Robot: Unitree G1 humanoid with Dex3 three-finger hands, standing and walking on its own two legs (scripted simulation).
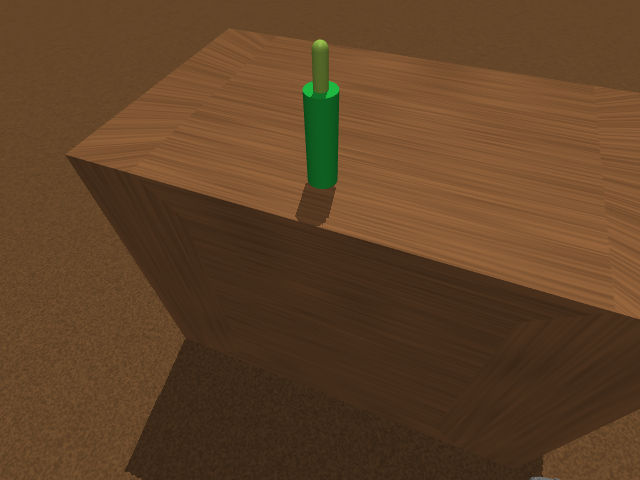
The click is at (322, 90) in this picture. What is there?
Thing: necked bottle
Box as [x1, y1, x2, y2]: [303, 39, 338, 188]
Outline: 319,39 316,40 312,45 313,80 303,87 303,105 308,181 314,187 326,188 333,185 337,178 338,87 336,84 328,80 328,47 323,40
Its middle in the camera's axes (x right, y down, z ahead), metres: +0.00 -0.19 +0.59
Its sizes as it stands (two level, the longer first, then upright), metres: 0.053 0.053 0.237
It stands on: a support 0.80 m high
